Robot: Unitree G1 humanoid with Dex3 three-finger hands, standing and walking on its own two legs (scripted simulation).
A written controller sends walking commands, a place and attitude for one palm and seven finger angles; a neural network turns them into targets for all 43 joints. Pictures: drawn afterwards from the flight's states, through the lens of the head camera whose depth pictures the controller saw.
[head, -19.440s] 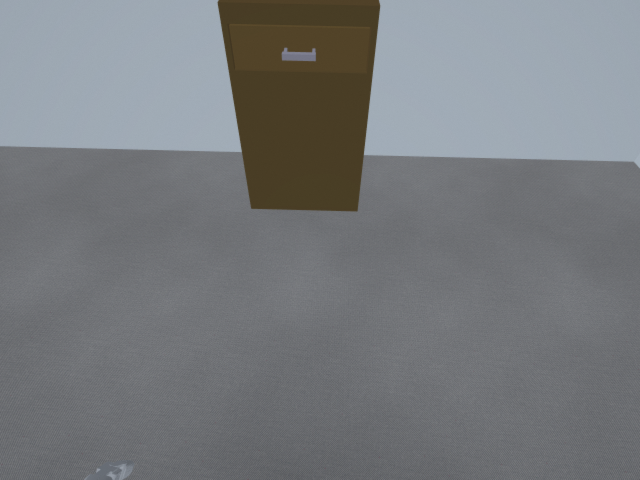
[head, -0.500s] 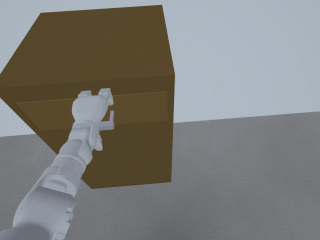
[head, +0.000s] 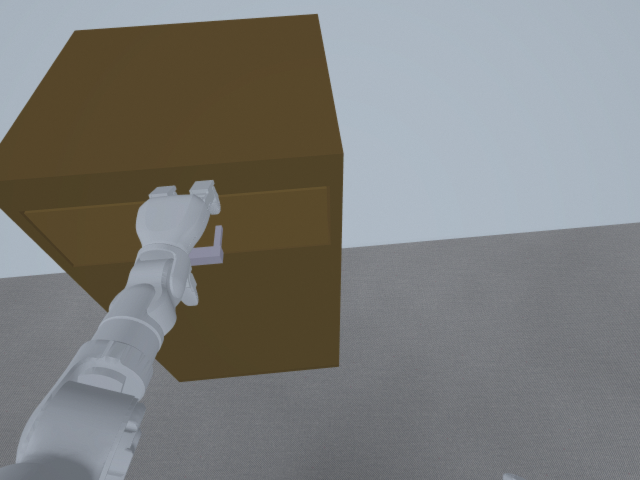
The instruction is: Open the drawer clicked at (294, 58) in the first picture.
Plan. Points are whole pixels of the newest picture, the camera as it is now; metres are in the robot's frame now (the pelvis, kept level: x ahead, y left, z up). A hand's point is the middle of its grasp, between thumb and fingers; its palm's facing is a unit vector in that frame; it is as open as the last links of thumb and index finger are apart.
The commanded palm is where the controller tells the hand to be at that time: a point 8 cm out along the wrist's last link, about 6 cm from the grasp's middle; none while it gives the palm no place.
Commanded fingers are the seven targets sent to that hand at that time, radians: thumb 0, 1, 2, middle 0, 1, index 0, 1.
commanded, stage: re-aim the fingers above the handle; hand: left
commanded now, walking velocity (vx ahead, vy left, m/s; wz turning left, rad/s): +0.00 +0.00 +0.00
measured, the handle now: (188, 246) +0.47 +0.21 -0.02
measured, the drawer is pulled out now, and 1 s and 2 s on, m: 0.00 0.00 0.00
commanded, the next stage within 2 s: lower the fingers behind the handle in 0.34 s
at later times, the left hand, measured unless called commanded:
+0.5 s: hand (172, 248) +0.42 +0.21 +0.04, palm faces -0.04 -0.05 -1.00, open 13.8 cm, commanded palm +0.40 +0.21 +0.10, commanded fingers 0.00 -0.50 0.30 -0.30 -1.20 -0.30 -1.20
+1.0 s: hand (177, 248) +0.43 +0.20 +0.02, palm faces +0.03 -0.02 -1.00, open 13.6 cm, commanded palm +0.41 +0.21 +0.06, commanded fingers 0.00 -0.50 0.30 -0.30 -1.20 -0.30 -1.20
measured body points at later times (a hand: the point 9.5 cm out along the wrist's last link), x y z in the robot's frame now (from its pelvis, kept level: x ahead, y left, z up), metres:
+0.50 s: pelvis +0.01 +0.00 +0.00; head +0.05 -0.02 +0.45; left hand +0.42 +0.21 +0.09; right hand +0.10 -0.26 -0.13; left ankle -0.01 +0.11 -0.72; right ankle -0.02 -0.08 -0.72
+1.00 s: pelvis +0.00 +0.01 -0.01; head +0.05 +0.00 +0.44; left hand +0.42 +0.20 +0.08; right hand +0.08 -0.24 -0.14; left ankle -0.01 +0.11 -0.72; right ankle -0.02 -0.08 -0.72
